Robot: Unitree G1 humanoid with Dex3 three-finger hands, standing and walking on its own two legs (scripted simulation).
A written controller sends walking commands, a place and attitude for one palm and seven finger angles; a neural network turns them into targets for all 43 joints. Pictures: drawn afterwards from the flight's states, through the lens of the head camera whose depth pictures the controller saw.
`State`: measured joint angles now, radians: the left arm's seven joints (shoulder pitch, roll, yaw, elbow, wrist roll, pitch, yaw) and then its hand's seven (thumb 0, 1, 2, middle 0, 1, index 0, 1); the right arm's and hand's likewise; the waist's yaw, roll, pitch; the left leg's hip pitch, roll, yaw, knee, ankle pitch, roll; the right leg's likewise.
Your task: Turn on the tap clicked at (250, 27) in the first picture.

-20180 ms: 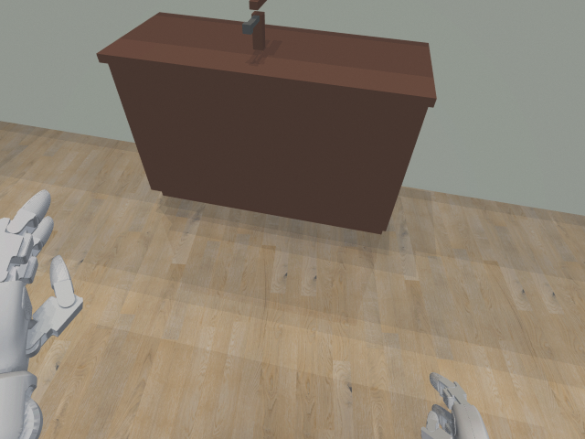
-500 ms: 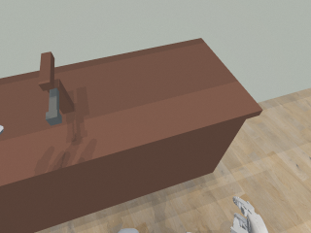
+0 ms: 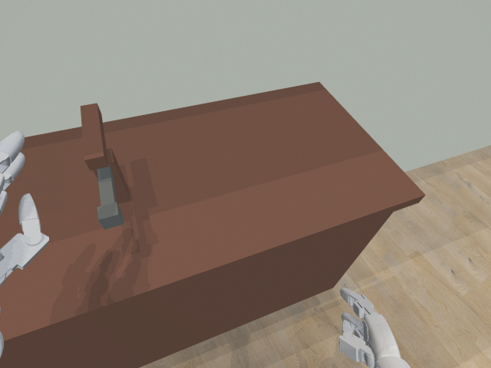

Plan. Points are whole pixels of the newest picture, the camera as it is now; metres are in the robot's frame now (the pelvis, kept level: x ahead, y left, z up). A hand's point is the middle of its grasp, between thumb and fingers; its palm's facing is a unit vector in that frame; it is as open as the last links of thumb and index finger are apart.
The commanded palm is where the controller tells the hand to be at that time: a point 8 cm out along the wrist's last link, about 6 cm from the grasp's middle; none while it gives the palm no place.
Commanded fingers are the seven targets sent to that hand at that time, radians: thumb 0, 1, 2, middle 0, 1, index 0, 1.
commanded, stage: come to a stop and stand still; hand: left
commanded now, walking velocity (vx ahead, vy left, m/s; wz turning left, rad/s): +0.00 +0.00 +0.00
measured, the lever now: (110, 215) +0.31 +0.24 +0.08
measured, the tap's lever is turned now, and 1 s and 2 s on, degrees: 0 0 0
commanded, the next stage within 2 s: look again from close up in 0.86 s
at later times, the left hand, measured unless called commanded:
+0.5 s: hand (71, 264) +0.19 +0.21 +0.16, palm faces +0.40 -0.83 -0.39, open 7.5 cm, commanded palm +0.14 +0.24 +0.18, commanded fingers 0.00 0.90 0.90 -0.20 -0.30 -0.20 -0.30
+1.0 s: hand (89, 278) +0.18 +0.19 +0.16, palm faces +0.39 -0.84 -0.37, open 7.5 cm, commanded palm +0.13 +0.23 +0.18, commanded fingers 0.00 0.90 0.90 -0.20 -0.30 -0.20 -0.30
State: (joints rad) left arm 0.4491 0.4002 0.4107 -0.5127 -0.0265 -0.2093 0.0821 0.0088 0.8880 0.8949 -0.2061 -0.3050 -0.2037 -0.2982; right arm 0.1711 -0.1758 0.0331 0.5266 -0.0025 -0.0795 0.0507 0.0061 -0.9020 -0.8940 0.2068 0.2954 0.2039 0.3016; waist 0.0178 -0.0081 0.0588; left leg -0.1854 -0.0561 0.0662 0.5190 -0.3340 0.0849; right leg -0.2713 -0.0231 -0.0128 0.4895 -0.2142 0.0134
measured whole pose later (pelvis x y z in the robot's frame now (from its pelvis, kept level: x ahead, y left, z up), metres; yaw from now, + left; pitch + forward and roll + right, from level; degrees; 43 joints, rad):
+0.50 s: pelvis -0.01 -0.04 +0.01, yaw +0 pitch -1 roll -1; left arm 0.46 0.35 0.36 -0.41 -0.06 -0.17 0.11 0.01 0.89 0.89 -0.21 -0.31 -0.21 -0.30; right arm 0.22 -0.21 0.02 0.55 0.02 -0.06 -0.02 0.01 -0.90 -0.89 0.20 0.30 0.20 0.30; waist 0.01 0.03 0.02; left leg -0.16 -0.01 0.04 0.46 -0.28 0.04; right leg -0.23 0.02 -0.04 0.41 -0.16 -0.02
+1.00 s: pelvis -0.03 -0.06 +0.01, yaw +1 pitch -1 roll -1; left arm 0.47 0.34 0.32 -0.43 -0.06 -0.17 0.12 0.01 0.89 0.89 -0.21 -0.31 -0.21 -0.30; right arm 0.23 -0.22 0.02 0.58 0.01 -0.10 -0.03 0.01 -0.90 -0.89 0.20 0.30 0.20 0.30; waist 0.01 0.02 0.03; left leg -0.16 0.01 0.03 0.43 -0.24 0.02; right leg -0.22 0.04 -0.05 0.35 -0.11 -0.04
